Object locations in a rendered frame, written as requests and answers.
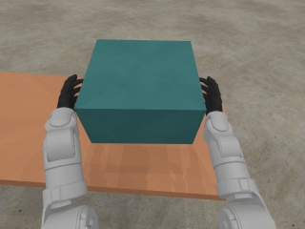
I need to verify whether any table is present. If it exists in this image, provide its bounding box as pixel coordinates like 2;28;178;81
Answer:
0;72;230;201

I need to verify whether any carton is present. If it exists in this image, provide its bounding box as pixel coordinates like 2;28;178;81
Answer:
74;39;207;144

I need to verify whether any right robot hand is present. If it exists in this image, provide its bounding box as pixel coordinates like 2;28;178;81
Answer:
199;76;223;116

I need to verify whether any right robot upper arm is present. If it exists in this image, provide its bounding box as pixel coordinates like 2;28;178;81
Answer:
218;203;275;229

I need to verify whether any left robot upper arm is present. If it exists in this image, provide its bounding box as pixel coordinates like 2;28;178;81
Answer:
43;205;99;229

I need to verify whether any left robot hand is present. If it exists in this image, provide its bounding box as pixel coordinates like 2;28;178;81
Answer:
56;74;84;110

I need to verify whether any robot right forearm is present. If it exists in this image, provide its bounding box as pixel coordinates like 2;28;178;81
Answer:
202;111;276;229

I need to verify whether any robot left forearm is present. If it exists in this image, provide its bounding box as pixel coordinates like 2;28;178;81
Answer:
41;107;88;229

